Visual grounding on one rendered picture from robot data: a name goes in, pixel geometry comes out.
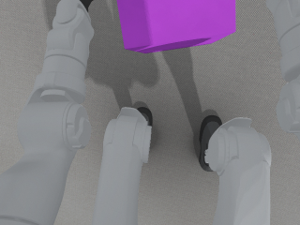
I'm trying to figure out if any right robot upper arm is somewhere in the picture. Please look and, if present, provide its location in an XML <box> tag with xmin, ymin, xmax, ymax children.
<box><xmin>276</xmin><ymin>78</ymin><xmax>300</xmax><ymax>142</ymax></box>

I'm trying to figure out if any carton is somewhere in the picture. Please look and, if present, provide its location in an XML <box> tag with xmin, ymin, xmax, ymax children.
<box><xmin>116</xmin><ymin>0</ymin><xmax>236</xmax><ymax>53</ymax></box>

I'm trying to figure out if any robot left hand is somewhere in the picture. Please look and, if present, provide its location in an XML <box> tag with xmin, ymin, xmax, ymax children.
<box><xmin>80</xmin><ymin>0</ymin><xmax>93</xmax><ymax>12</ymax></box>

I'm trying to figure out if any right robot thigh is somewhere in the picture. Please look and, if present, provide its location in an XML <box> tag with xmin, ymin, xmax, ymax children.
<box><xmin>211</xmin><ymin>126</ymin><xmax>271</xmax><ymax>225</ymax></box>

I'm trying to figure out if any robot right forearm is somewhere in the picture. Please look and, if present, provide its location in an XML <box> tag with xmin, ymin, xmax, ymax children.
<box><xmin>265</xmin><ymin>0</ymin><xmax>300</xmax><ymax>82</ymax></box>

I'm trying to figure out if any left robot shin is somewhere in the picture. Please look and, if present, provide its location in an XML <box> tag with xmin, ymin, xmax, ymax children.
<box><xmin>102</xmin><ymin>107</ymin><xmax>146</xmax><ymax>150</ymax></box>

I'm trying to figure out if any left robot upper arm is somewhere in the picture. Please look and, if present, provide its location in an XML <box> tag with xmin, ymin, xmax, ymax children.
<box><xmin>0</xmin><ymin>101</ymin><xmax>92</xmax><ymax>225</ymax></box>

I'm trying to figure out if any robot left forearm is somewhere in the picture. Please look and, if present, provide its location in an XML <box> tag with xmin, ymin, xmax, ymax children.
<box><xmin>17</xmin><ymin>0</ymin><xmax>95</xmax><ymax>140</ymax></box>

